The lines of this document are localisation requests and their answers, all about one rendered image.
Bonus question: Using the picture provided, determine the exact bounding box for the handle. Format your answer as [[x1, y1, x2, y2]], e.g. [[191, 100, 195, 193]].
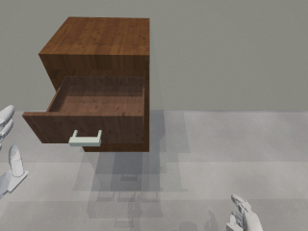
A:
[[68, 130, 102, 146]]

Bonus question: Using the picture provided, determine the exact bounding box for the drawer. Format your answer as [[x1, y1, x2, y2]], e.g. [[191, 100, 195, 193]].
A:
[[22, 76, 145, 143]]

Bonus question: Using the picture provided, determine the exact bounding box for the left robot hand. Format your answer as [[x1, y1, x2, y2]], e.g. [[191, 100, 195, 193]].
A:
[[0, 105, 29, 199]]

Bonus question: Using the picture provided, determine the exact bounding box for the right robot hand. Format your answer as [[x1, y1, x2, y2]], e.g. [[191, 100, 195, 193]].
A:
[[226, 194, 264, 231]]

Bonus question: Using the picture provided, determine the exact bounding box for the cabinet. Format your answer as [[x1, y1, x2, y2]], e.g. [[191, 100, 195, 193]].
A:
[[38, 16, 150, 152]]

